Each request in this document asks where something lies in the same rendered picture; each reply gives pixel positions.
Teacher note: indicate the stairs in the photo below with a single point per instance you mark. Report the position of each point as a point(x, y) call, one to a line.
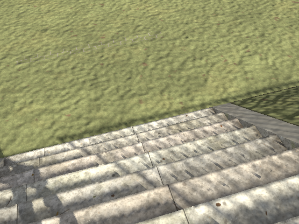
point(193, 168)

